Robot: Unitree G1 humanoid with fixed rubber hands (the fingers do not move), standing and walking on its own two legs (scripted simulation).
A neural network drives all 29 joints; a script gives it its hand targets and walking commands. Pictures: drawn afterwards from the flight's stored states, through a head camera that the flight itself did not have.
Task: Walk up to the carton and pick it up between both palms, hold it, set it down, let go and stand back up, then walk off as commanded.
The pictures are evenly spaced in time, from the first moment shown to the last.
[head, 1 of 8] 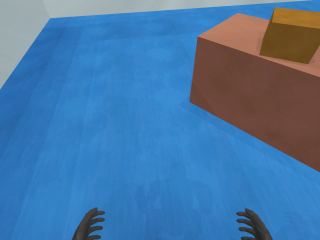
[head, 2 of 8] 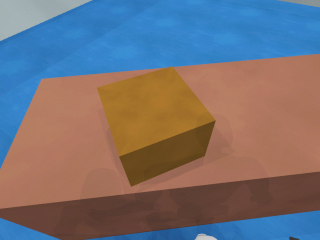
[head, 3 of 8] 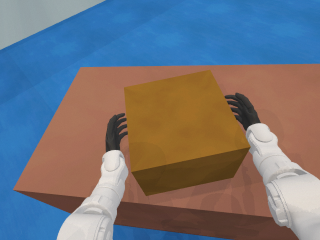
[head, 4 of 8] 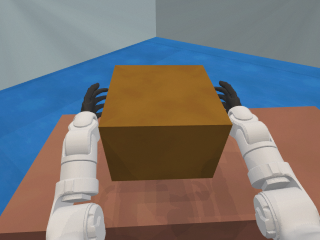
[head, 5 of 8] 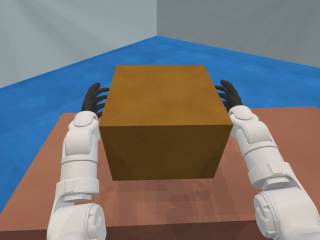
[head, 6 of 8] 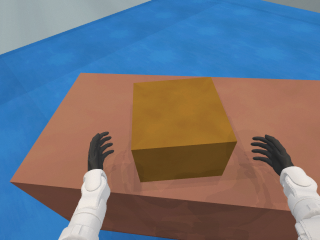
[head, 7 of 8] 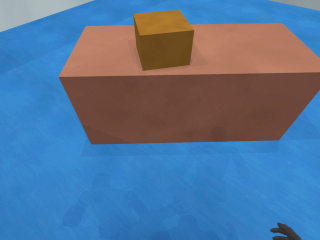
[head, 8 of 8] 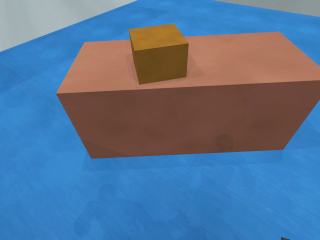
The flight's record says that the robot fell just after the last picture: no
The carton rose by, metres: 0.23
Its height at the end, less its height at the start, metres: +0.00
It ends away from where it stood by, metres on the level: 0.02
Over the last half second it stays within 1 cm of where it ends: yes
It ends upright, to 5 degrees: yes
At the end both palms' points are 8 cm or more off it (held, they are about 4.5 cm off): yes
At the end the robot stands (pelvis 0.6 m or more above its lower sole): yes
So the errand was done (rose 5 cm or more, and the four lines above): yes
